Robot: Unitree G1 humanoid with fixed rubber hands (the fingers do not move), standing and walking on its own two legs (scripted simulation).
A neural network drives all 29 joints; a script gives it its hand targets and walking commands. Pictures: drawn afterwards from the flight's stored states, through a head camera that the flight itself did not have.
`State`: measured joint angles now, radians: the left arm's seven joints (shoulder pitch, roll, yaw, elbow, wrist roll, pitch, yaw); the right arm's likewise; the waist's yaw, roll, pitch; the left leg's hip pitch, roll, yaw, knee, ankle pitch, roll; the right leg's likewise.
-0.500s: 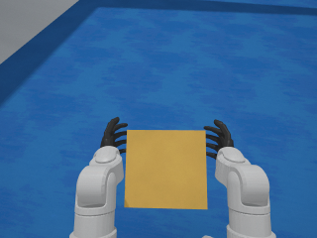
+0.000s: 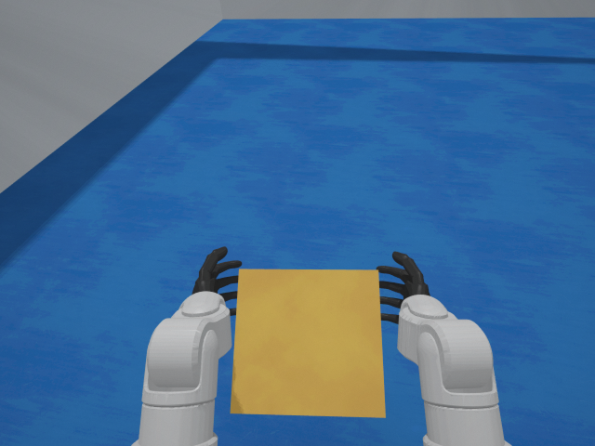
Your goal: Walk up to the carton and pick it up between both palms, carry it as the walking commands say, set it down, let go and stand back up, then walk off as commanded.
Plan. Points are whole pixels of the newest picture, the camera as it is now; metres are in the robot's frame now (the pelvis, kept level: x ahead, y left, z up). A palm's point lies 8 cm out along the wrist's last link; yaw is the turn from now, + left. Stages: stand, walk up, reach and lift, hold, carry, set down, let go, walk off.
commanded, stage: carry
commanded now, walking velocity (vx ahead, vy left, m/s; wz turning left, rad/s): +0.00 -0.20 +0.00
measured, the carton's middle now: (309, 335) +0.29 -0.01 +0.00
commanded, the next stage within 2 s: none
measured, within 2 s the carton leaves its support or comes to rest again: neither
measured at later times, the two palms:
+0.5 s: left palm (197, 434) +0.14 +0.10 +0.11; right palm (454, 418) +0.14 -0.15 +0.08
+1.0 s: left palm out of the picture +0.02 +0.00 +0.09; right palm out of the picture +0.01 -0.25 +0.07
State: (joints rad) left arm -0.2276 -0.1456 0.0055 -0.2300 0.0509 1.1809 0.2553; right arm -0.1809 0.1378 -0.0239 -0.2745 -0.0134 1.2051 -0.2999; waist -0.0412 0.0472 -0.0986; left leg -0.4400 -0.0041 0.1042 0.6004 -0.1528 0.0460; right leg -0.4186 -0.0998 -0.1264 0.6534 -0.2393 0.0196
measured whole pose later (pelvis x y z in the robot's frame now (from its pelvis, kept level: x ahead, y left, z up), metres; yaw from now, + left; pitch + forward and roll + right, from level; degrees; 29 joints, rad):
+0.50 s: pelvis -0.14 -0.03 +0.01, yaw +3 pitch +2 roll -1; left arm -0.26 -0.15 -0.01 -0.27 0.04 1.18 0.26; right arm -0.19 0.14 -0.05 -0.29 -0.01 1.21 -0.30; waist 0.01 0.03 -0.04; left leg -0.51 0.06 0.13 0.79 -0.36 -0.05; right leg -0.37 -0.02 -0.24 0.60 -0.28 -0.09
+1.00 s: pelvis -0.26 -0.12 +0.00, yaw +2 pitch +3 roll +1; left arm -0.20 -0.14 -0.03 -0.33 0.03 1.15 0.25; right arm -0.18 0.14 -0.05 -0.36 0.01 1.20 -0.31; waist -0.03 0.03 -0.01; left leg -0.50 0.06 0.12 0.85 -0.46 -0.05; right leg -0.50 -0.03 -0.13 0.66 -0.22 -0.06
